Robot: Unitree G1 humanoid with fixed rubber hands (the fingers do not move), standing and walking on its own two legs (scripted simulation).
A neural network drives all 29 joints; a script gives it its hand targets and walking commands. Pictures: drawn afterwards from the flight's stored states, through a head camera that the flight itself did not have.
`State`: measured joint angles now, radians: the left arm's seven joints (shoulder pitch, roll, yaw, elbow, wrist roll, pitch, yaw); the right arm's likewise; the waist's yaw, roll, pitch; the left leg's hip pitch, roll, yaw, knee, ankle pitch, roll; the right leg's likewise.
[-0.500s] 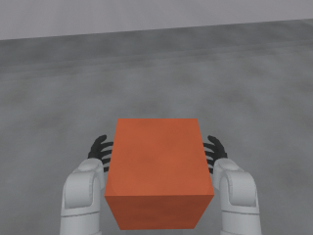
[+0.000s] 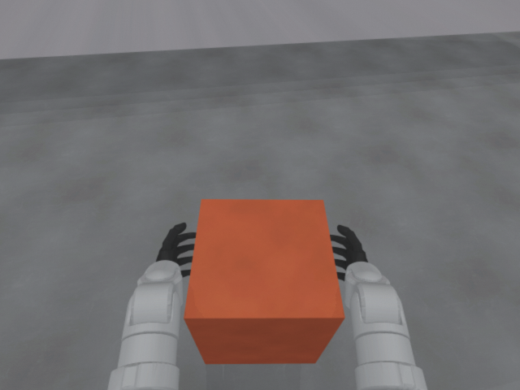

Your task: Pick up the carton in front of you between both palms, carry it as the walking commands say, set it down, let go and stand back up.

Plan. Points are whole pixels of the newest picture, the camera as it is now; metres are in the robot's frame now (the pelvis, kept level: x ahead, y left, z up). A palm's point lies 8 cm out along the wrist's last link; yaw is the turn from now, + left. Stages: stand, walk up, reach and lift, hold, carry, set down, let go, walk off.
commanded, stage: carry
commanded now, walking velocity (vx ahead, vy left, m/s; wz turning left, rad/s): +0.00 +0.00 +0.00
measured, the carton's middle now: (261, 285) +0.31 +0.00 -0.04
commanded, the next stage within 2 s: hold in 0.94 s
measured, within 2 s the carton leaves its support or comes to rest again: neither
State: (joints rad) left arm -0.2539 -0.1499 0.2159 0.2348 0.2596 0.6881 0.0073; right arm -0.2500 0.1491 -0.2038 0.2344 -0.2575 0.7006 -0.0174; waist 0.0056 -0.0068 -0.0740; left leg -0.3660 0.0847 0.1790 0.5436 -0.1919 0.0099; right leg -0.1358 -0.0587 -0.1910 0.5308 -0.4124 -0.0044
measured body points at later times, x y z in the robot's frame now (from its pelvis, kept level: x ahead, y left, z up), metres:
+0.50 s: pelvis -0.03 -0.01 +0.00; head -0.04 +0.00 +0.45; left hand +0.28 +0.15 +0.03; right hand +0.28 -0.16 +0.03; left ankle +0.06 +0.12 -0.73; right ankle -0.08 -0.09 -0.73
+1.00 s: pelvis -0.03 -0.01 +0.00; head -0.04 -0.01 +0.45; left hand +0.27 +0.14 +0.03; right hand +0.27 -0.17 +0.03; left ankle +0.05 +0.13 -0.73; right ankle -0.08 -0.09 -0.73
